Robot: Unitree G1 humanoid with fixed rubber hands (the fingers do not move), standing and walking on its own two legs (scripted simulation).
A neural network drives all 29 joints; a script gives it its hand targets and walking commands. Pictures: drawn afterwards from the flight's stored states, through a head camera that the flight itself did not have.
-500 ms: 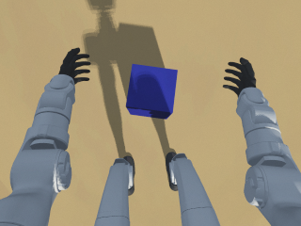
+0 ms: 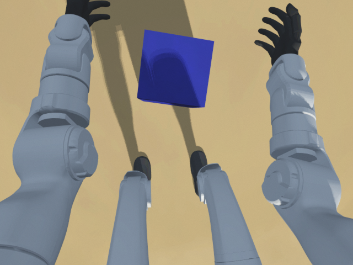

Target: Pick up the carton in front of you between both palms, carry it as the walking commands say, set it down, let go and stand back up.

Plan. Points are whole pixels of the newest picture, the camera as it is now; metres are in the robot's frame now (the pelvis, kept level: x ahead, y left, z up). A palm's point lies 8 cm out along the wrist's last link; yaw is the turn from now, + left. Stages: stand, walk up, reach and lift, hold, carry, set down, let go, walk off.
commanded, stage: reach and lift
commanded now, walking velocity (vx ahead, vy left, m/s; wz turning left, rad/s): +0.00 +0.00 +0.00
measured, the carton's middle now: (173, 76) +0.50 -0.03 -0.51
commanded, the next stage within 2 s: none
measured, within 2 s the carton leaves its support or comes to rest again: leaves its support in 1.56 s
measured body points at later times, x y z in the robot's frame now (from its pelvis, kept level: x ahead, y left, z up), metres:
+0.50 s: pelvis -0.06 +0.00 -0.21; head +0.32 +0.00 +0.04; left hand +0.55 +0.15 -0.37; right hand +0.48 -0.23 -0.37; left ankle +0.05 +0.12 -0.60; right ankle +0.06 -0.14 -0.60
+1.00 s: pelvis -0.05 +0.00 -0.27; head +0.33 +0.00 -0.03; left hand +0.55 +0.13 -0.45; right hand +0.48 -0.22 -0.45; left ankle +0.05 +0.12 -0.60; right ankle +0.06 -0.13 -0.60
